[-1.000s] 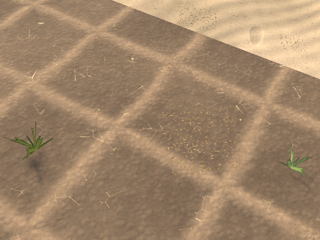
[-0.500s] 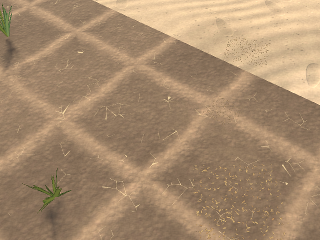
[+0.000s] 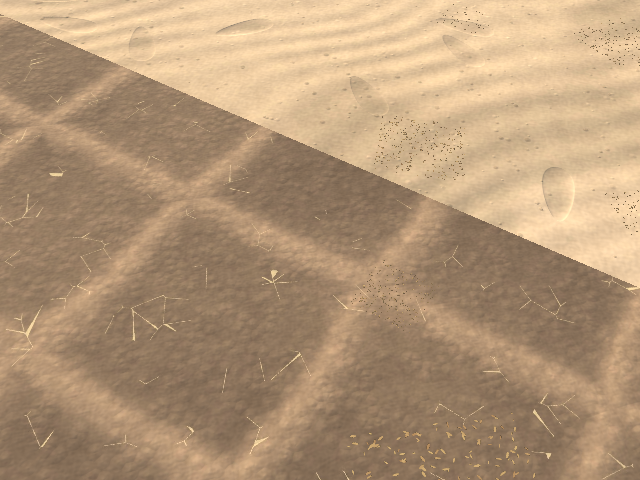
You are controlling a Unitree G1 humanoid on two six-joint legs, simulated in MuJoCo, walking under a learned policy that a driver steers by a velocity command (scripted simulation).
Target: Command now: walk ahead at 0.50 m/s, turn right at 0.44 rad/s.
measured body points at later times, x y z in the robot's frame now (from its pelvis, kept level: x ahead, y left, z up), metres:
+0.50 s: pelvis +0.21 -0.05 -0.01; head +0.25 -0.07 +0.44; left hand +0.37 +0.19 -0.13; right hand +0.24 -0.32 -0.15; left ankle +0.25 +0.11 -0.66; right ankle +0.24 -0.09 -0.75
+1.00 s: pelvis +0.27 -0.01 -0.01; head +0.30 +0.01 +0.44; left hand +0.39 +0.25 -0.15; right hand +0.32 -0.29 -0.12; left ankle +0.26 +0.07 -0.75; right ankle +0.23 -0.12 -0.68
